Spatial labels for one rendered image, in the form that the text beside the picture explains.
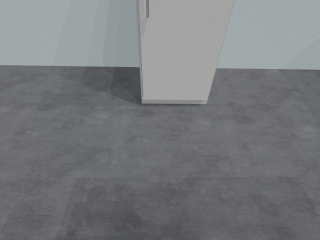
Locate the fridge door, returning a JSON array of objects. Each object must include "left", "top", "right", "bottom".
[{"left": 138, "top": 0, "right": 234, "bottom": 100}]

